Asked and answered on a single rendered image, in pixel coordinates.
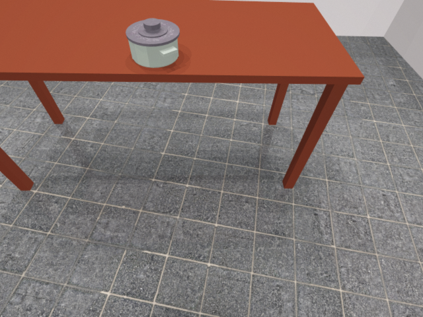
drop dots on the lid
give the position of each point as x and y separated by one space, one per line
167 33

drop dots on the pot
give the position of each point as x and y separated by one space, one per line
154 57

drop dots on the table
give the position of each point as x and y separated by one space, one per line
220 42

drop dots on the knob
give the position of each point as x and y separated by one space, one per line
151 24

